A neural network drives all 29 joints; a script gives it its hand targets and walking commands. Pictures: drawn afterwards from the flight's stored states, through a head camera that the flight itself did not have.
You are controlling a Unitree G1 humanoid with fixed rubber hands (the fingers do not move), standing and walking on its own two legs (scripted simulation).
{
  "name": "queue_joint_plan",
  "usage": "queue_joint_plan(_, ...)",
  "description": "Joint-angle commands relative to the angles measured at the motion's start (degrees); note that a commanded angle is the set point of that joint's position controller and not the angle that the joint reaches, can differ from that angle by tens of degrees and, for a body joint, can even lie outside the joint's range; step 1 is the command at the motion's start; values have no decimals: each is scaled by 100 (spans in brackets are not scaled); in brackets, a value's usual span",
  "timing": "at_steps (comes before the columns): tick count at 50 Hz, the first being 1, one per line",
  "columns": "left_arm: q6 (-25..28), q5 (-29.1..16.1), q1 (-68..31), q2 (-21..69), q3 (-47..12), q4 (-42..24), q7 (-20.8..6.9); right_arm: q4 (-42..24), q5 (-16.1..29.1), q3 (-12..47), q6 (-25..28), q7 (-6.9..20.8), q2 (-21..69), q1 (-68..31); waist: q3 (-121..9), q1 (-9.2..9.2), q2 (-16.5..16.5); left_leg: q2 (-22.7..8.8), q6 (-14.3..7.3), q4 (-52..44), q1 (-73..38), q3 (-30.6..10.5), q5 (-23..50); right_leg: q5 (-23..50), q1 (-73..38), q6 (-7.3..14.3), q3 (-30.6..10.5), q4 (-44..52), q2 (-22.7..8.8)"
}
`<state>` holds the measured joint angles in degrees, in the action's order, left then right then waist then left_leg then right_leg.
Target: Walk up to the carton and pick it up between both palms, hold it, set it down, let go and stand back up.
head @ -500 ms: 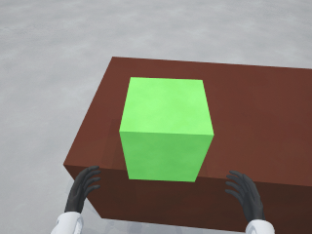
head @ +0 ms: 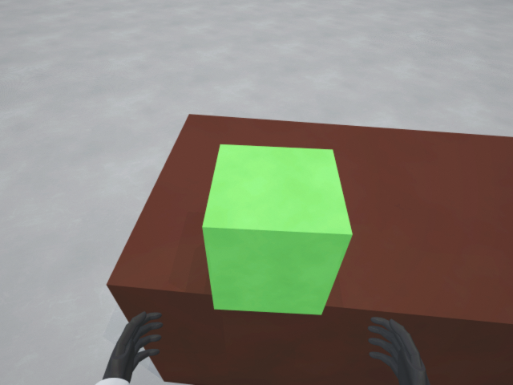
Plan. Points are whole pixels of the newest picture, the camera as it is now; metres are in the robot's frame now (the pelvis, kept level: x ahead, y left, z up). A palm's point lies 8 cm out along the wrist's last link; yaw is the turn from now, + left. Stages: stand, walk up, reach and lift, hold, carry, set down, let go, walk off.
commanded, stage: set down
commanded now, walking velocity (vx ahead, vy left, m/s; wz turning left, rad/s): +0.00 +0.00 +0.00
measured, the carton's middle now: (271, 231) +0.40 +0.00 +0.01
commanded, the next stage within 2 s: let go in 0.66 s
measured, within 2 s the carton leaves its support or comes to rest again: neither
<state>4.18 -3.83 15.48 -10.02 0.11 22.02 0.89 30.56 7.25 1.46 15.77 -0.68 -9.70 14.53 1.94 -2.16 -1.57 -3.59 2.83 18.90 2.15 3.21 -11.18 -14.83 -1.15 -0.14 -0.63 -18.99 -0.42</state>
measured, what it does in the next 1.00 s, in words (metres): stands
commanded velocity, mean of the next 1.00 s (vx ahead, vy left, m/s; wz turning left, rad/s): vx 0.00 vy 0.00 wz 0.00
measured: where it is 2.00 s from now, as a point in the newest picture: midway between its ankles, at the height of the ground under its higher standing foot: outside the picture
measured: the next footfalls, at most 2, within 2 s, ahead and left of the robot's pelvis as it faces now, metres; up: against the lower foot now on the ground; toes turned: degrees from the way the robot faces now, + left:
none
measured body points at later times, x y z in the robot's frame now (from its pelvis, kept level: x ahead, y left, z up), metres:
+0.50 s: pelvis +0.00 +0.00 +0.00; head -0.01 +0.01 +0.45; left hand +0.16 +0.24 -0.08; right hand +0.17 -0.21 -0.07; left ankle -0.01 +0.15 -0.75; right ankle -0.04 -0.12 -0.75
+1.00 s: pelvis +0.00 +0.00 +0.00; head +0.00 +0.00 +0.45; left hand +0.17 +0.23 -0.09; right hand +0.17 -0.23 -0.09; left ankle -0.01 +0.15 -0.75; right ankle -0.04 -0.12 -0.75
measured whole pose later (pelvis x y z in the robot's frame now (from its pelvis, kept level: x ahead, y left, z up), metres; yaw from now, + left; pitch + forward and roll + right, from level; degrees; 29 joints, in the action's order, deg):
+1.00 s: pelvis +0.00 +0.00 +0.00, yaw +0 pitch -5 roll +0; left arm -7.6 1.7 9.7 -10.0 1.7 30.0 -0.9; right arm 43.9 -0.9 -0.5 13.5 -0.1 -11.3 8.7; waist 5.1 0.1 -0.5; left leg -3.6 2.7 21.5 3.9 2.7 -12.2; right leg -15.5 0.1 -0.4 -0.2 -20.8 -0.4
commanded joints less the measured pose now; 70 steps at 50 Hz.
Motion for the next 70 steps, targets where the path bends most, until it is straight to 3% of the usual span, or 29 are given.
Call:
queue_joint_plan(1, 6, 73, -466, -511, 202, -890, 4, -819, -120, -270, 44, -2, -563, -418, 14, 31, 194, 448, 38, 7, -1007, 100, 1781, 1118, 1415, 40, 79, 690, 185)
queue_joint_plan(23, -630, 327, -482, -648, 329, -337, -177, -128, -580, -280, -165, -28, -531, -516, -147, 50, 191, 447, 2, 89, -1057, 147, 1878, 1145, 1353, -57, 237, 645, 207)
queue_joint_plan(36, -1034, 488, -893, -662, 296, -103, -193, 507, -858, -428, -179, -62, -613, -845, -184, 211, 246, 397, 12, 223, -1144, 124, 1626, 1197, 1466, -102, 380, 468, 226)
queue_joint_plan(41, -1019, 452, -910, -658, 218, -103, -101, 642, -902, -539, -88, 64, -730, -1010, -352, 240, 238, 365, 17, 322, -1137, 91, 1737, 1349, 1477, -60, 401, 379, 250)
queue_joint_plan(45, -1022, 527, -832, -632, 327, 72, -141, 698, -828, -399, -44, 55, -759, -977, -370, 190, 133, 455, 11, 314, -1120, 111, 1788, 1821, 1279, -131, 353, 341, 229)
queue_joint_plan(52, -1049, 534, -917, -636, 398, 165, -202, 641, -829, -326, -78, 1, -813, -999, -216, 115, -53, 476, -30, 289, -1021, 167, 1764, 1932, 1438, -116, 287, 379, 128)
queue_joint_plan(59, -999, 520, -992, -635, 396, 55, -200, 658, -791, -352, -57, -23, -849, -985, -333, 167, 86, 467, 20, 350, -1136, 180, 1826, 1874, 1472, -97, 305, 365, 145)
queue_joint_plan(60, -623, 767, -339, -968, 503, 720, -170, 1289, -778, -514, -898, 10, -1120, 189, -298, 92, 582, -481, -156, 678, 556, -446, 3296, 1431, 795, -107, 117, -355, -257)
queue_joint_plan(61, -506, 737, -62, -942, 533, 873, -158, 1289, -874, -486, -1255, 49, -1105, 358, -190, 107, 587, -457, -211, 582, 1247, -509, 2349, 651, 464, -91, 44, -235, -343)
queue_joint_plan(63, -364, 661, -52, -820, 498, 1009, -151, 1121, -881, -501, -1443, 141, -959, 91, -546, 48, 303, -356, -219, 859, 1112, -398, 2198, 1431, 566, -17, 40, -447, -430)
queue_joint_plan(65, -341, 625, -152, -722, 442, 1136, -128, 1098, -862, -528, -1458, 195, -903, 86, -695, 102, 170, -194, -194, 959, 1287, -364, 1584, 1373, 661, 70, 85, -490, -465)
queue_joint_plan(70, -327, 559, -98, -801, 440, 1476, -37, 1295, -947, -589, -1451, 222, -845, 254, -487, 111, 155, -121, -222, 1109, 1491, -528, 1487, 1013, 1070, 182, 134, -480, -537)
